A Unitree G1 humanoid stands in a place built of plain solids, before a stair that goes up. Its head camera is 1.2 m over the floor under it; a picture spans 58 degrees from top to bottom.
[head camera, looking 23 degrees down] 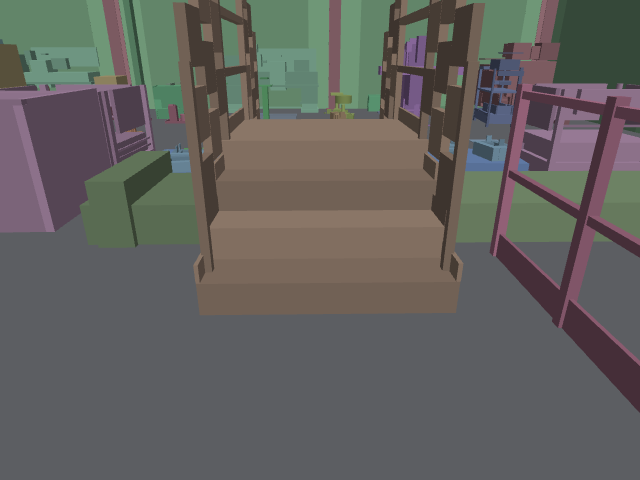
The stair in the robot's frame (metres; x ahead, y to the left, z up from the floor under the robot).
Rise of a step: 0.18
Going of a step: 0.28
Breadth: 1.30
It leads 1 degrees to the left of straight ahead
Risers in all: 4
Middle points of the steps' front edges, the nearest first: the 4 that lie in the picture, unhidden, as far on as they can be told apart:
1.87 -0.04 0.18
2.15 -0.04 0.36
2.43 -0.03 0.54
2.71 -0.03 0.72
